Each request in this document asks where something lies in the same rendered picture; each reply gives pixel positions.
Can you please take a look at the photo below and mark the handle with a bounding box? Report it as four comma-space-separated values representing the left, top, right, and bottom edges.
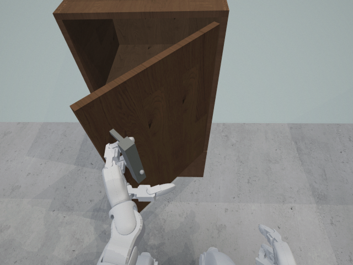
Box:
109, 129, 146, 184

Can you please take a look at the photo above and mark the left robot forearm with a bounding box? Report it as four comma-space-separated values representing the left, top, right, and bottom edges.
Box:
97, 200, 146, 265

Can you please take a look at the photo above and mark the left robot hand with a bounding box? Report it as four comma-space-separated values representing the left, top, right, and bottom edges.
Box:
102, 137, 176, 208

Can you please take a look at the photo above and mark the cupboard door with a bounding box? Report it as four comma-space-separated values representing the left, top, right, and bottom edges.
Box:
70, 22, 220, 213

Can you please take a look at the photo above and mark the right robot hand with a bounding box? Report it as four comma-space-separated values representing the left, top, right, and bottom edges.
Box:
255, 224, 297, 265

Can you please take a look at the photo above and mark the right robot thigh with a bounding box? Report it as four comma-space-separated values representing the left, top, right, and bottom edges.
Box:
199, 251, 235, 265

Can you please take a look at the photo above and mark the right robot shin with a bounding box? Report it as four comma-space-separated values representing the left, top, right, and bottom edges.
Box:
207, 247, 218, 252

